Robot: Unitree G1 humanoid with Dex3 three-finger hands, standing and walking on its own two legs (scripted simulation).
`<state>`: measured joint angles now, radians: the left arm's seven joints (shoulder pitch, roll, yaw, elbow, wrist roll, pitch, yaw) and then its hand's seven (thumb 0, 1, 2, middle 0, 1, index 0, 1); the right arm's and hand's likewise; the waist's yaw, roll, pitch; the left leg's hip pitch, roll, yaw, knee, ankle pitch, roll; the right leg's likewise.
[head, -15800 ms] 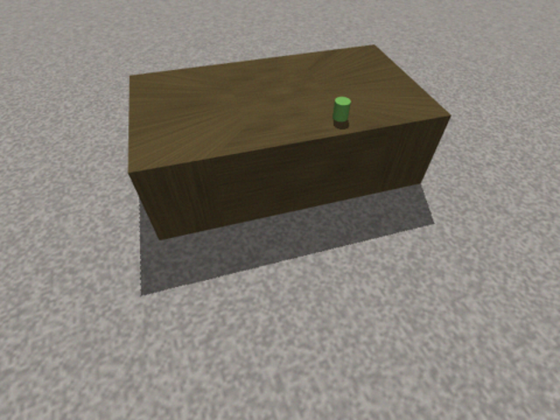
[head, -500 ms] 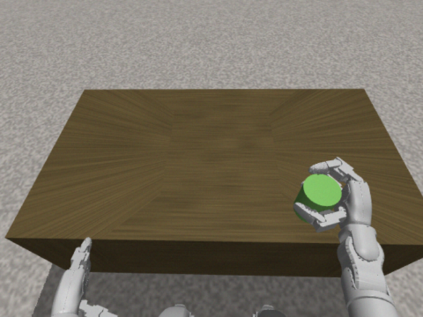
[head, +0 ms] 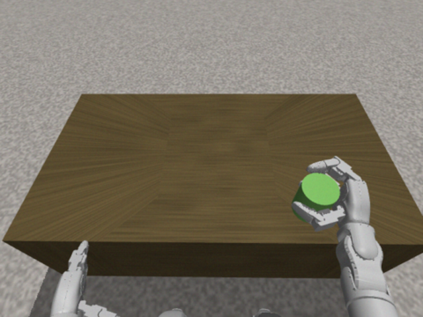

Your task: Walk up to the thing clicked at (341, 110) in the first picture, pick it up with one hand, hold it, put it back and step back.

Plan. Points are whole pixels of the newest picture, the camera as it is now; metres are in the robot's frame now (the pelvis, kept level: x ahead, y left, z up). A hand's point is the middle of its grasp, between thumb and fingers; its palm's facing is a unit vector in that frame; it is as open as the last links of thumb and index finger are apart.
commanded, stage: hold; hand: right
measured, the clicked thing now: (313, 198) +0.33 -0.17 +0.04
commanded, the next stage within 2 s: none
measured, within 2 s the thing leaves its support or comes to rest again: neither
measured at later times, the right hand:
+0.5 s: hand (314, 194) +0.34 -0.17 +0.05, palm faces +0.09 +1.00 +0.02, open 9.7 cm
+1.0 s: hand (317, 195) +0.34 -0.17 +0.05, palm faces +0.09 +1.00 +0.02, open 9.7 cm
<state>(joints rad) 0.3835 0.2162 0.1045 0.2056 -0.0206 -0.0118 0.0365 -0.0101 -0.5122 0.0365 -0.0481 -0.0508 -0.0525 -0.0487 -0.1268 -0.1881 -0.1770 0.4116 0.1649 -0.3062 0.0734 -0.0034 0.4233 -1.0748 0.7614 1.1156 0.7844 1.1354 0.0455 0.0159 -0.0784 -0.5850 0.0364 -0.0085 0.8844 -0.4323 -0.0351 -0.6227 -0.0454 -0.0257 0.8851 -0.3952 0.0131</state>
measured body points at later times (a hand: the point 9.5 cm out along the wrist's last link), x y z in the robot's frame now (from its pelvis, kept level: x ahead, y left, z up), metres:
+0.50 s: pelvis +0.00 +0.00 +0.00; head +0.04 -0.01 +0.45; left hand +0.16 +0.26 -0.03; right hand +0.33 -0.22 +0.05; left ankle +0.01 +0.14 -0.69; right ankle +0.03 -0.13 -0.69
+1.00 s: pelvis +0.00 +0.00 +0.01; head +0.04 -0.02 +0.45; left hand +0.16 +0.26 -0.03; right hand +0.33 -0.23 +0.05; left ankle +0.01 +0.14 -0.69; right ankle +0.03 -0.13 -0.69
